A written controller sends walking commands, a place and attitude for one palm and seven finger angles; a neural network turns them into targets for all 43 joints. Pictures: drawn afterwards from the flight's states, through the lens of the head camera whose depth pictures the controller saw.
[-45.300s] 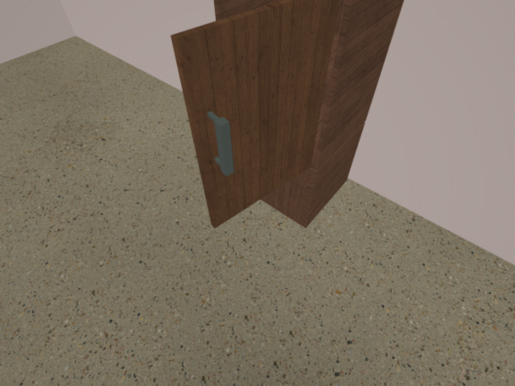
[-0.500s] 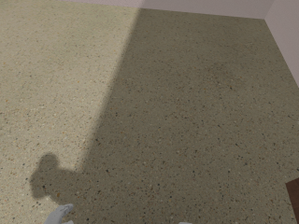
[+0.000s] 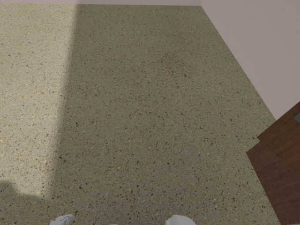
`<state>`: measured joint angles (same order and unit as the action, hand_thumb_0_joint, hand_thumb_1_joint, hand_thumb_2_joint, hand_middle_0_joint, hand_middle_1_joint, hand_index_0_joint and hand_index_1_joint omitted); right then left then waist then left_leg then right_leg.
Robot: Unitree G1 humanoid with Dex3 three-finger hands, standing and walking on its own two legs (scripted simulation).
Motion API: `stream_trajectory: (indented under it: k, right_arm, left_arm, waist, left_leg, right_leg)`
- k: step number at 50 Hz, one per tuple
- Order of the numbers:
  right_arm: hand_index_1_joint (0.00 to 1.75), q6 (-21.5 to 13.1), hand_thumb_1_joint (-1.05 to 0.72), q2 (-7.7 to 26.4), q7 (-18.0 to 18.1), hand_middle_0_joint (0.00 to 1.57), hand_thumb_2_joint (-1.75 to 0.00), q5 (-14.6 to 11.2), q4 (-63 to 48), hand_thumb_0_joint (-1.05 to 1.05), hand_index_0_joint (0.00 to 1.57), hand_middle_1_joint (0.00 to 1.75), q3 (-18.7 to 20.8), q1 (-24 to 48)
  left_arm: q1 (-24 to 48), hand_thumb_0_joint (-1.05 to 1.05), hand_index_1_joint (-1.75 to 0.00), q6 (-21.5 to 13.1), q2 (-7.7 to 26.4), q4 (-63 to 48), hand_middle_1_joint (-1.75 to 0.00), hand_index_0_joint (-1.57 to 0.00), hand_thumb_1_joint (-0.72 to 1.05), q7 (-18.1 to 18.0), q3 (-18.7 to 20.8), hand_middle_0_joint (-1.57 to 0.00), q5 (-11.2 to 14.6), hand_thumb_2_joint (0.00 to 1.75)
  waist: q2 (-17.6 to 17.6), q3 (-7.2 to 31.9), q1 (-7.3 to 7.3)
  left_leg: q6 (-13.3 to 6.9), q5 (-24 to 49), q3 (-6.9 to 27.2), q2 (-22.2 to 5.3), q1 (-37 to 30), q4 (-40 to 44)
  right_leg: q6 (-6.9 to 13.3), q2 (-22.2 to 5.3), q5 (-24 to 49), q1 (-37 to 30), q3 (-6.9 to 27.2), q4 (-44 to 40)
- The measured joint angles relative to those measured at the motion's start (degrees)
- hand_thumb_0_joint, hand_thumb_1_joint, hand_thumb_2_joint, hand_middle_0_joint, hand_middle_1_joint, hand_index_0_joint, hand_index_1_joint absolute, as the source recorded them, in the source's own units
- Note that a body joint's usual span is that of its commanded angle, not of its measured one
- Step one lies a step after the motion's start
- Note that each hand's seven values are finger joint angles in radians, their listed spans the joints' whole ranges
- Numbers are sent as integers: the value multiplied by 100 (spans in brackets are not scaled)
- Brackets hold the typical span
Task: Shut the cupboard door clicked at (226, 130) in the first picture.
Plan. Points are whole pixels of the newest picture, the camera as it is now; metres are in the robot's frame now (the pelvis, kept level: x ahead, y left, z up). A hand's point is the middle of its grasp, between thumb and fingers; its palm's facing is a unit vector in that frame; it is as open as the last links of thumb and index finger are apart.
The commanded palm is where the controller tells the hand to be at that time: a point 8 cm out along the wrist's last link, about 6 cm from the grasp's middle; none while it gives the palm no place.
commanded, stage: turn to face it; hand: left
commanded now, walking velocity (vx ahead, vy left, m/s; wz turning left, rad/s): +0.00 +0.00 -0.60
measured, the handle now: out of the picture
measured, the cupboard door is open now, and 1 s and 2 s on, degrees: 26 26 26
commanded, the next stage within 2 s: take the last steps up to it in 1.38 s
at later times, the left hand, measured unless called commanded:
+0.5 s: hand (96, 212) +0.17 +0.16 -0.18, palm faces -0.26 -0.94 -0.21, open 7.4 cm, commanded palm none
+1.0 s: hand (125, 186) +0.24 +0.09 -0.16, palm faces -0.55 -0.79 -0.26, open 7.4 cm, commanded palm none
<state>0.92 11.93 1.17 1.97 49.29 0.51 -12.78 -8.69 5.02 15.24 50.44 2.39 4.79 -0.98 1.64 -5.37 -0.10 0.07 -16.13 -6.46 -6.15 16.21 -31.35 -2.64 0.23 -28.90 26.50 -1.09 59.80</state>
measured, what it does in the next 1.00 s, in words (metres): steps on the spot, turning right: right foot, then left foot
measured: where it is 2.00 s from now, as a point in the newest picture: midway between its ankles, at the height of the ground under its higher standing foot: outside the picture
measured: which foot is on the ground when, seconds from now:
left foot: down 0.00-0.18, up 0.20-0.48, down 0.50-0.84, up 0.86-1.00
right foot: up 0.00-0.18, down 0.20-0.50, up 0.52-0.82, down 0.84-1.00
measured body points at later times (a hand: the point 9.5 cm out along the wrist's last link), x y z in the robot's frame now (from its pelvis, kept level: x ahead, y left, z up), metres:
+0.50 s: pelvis +0.03 -0.01 -0.01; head +0.08 -0.01 +0.43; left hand +0.18 +0.21 -0.16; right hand +0.05 -0.29 -0.14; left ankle +0.07 +0.10 -0.74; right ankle -0.02 -0.14 -0.74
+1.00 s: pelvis +0.05 -0.03 +0.00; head +0.08 -0.07 +0.44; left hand +0.27 +0.13 -0.14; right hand -0.05 -0.30 -0.15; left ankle +0.10 +0.09 -0.68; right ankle -0.03 -0.13 -0.74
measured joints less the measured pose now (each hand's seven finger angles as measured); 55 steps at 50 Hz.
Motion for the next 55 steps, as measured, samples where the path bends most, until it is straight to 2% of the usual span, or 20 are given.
stream_trajectory:
  k: [6,8,10,13,16,20,24,25,26,29,32,34,38,41,42,43,45,48,51,55]
  right_arm:
    - [30,55,-91,79,-32,21,-89,-7,116,1,20,30,84,-88]
    - [30,86,-91,151,-51,21,-89,-22,154,1,20,30,132,-123]
    - [30,140,-91,215,-76,21,-89,-68,173,1,20,30,183,-190]
    - [30,317,-91,405,-19,21,-89,-99,287,1,20,30,267,6]
    - [30,308,-91,418,-9,20,-89,-108,278,1,20,30,272,160]
    - [30,228,-91,316,-43,20,-89,-127,121,1,20,30,236,278]
    - [30,113,-91,219,-44,20,-90,-151,-20,1,20,30,177,334]
    - [30,53,-91,216,-43,20,-89,-133,-60,1,20,30,154,307]
    - [30,13,-91,167,-37,20,-89,-109,-67,1,20,30,133,309]
    - [30,-35,-91,45,-24,20,-89,-35,-84,1,20,30,38,252]
    - [30,-6,-91,1,-1,21,-89,-6,-63,1,20,30,7,172]
    - [30,6,-91,10,3,21,-89,-2,-28,1,20,30,19,131]
    - [30,44,-91,94,-31,21,-89,-8,67,1,20,30,88,62]
    - [30,96,-91,206,-67,21,-89,-38,127,1,20,30,161,-26]
    - [30,124,-91,232,-82,21,-89,-63,128,1,20,30,186,-85]
    - [30,183,-91,311,-82,21,-89,-82,172,1,20,30,222,-52]
    - [30,319,-91,437,-35,21,-89,-103,264,1,20,30,277,68]
    - [30,333,-91,461,-25,20,-89,-106,286,1,20,30,283,199]
    - [30,266,-91,398,-53,20,-89,-114,190,1,20,30,252,268]
    - [30,187,-91,285,-55,20,-90,-143,86,1,20,30,200,317]
  left_arm:
    - [157,1,-30,-23,-9,-91,-30,-19,91,29,-18,-20,7,90]
    - [189,1,-30,-66,-25,-126,-30,-19,91,31,-41,-20,6,90]
    - [144,0,-30,-193,14,-197,-30,-19,91,18,-72,-20,-15,90]
    - [136,0,-30,-285,-166,-143,-30,-19,91,-105,-135,-20,-9,90]
    - [29,0,-30,-265,-245,-110,-30,-20,91,-183,-167,-20,-16,90]
    - [-90,0,-30,-218,-245,-48,-30,-20,91,-178,-174,-20,-39,90]
    - [-186,0,-30,-158,-203,2,-30,-20,91,-158,-137,-20,-20,90]
    - [-220,0,-30,-125,-187,-4,-30,-20,90,-151,-123,-20,4,90]
    - [-197,0,-30,-92,-140,17,-30,-20,91,-145,-103,-20,22,90]
    - [-118,1,-30,-30,-30,70,-30,-20,91,-98,-35,-20,3,90]
    - [-35,1,-30,-15,4,44,-30,-20,91,-27,5,-20,6,90]
    - [15,1,-30,-6,-4,8,-30,-19,91,2,3,-20,10,90]
    - [98,1,-30,-36,-39,-51,-30,-19,91,29,-29,-20,7,90]
    - [114,1,-30,-117,-46,-108,-30,-19,91,39,-68,-20,0,90]
    - [84,1,-30,-182,-6,-152,-30,-19,91,34,-88,-20,-13,90]
    - [107,0,-30,-248,-53,-127,-30,-19,91,-6,-100,-20,-12,90]
    - [91,0,-30,-302,-164,-109,-30,-19,91,-77,-158,-20,-3,90]
    - [-19,0,-30,-274,-232,-85,-30,-20,91,-163,-192,-20,-10,90]
    - [-112,0,-30,-258,-230,-27,-30,-20,91,-174,-210,-20,-25,90]
    - [-194,0,-30,-227,-201,34,-30,-20,91,-166,-195,-20,-37,90]
  waist:
    - [-245,-51,-78]
    - [-329,-37,-106]
    - [-282,62,-92]
    - [-527,-13,-124]
    - [-451,-17,-113]
    - [-221,33,-58]
    - [-60,113,4]
    - [-64,169,1]
    - [18,162,1]
    - [115,98,23]
    - [47,22,42]
    - [-45,-18,35]
    - [-228,-49,-22]
    - [-335,-15,-65]
    - [-280,48,-68]
    - [-381,34,-66]
    - [-537,-3,-90]
    - [-466,16,-83]
    - [-303,60,-72]
    - [-120,128,-17]
  left_leg:
    - [122,-93,-363,-307,-163,-11]
    - [197,-242,-470,-404,-119,-245]
    - [289,-686,-517,-397,106,-843]
    - [360,-1378,168,-167,718,-2413]
    - [436,-1163,332,60,1073,-3002]
    - [471,-922,335,231,992,-2159]
    - [413,-317,341,369,477,-638]
    - [293,-67,355,339,351,-264]
    - [152,-51,290,348,377,-331]
    - [-47,-181,94,229,259,-365]
    - [-24,-90,-53,62,9,-70]
    - [5,-52,-159,-57,-113,56]
    - [107,-163,-405,-278,-226,-14]
    - [231,-437,-573,-431,-167,-429]
    - [265,-572,-611,-423,-39,-741]
    - [307,-963,-405,-428,161,-1238]
    - [347,-1387,124,-220,619,-2332]
    - [413,-1154,349,37,1058,-3079]
    - [459,-930,368,171,1130,-2711]
    - [441,-738,383,317,850,-1599]
  right_leg:
    - [53,-91,227,-482,-271,-1257]
    - [117,-73,650,-809,-335,-1975]
    - [295,-130,1189,-1115,-236,-2718]
    - [341,6,929,-1005,-138,-2467]
    - [308,16,1065,-1087,72,-2722]
    - [270,1,1179,-1108,363,-2899]
    - [152,74,1065,-974,644,-2687]
    - [128,136,979,-873,690,-2520]
    - [127,131,597,-723,703,-2137]
    - [79,144,-94,-185,437,-454]
    - [-6,27,-38,10,85,146]
    - [-29,-46,20,-47,-72,-89]
    - [29,-103,226,-402,-245,-1143]
    - [150,-86,961,-900,-348,-2294]
    - [270,-137,1249,-1058,-273,-2664]
    - [327,-77,1142,-991,-249,-2541]
    - [349,8,958,-925,-184,-2388]
    - [315,28,1094,-1001,44,-2672]
    - [298,20,1248,-1063,267,-2927]
    - [218,45,1255,-1060,527,-2969]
